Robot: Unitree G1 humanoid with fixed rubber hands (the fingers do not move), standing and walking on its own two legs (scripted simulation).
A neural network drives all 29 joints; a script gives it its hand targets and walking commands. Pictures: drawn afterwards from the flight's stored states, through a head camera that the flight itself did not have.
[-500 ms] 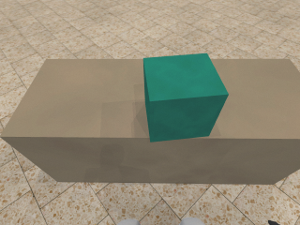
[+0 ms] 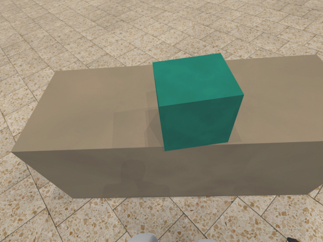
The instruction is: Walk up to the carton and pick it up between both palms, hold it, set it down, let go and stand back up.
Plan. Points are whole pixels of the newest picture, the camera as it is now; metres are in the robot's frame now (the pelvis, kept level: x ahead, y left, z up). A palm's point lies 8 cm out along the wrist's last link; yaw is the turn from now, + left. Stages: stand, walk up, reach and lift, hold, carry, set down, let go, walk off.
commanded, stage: walk up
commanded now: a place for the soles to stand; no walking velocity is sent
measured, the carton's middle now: (191, 103) +0.56 -0.08 -0.05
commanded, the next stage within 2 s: none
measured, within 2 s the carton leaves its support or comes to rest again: neither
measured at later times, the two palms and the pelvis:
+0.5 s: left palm out of the picture +0.07 +0.39 -0.09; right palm out of the picture +0.10 -0.27 -0.09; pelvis +0.01 +0.06 +0.00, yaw +0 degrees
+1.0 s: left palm out of the picture +0.08 +0.39 -0.07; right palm out of the picture +0.10 -0.26 -0.09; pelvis +0.01 +0.05 +0.00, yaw +1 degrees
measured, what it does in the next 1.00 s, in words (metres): steps on the spot: left foot, then right foot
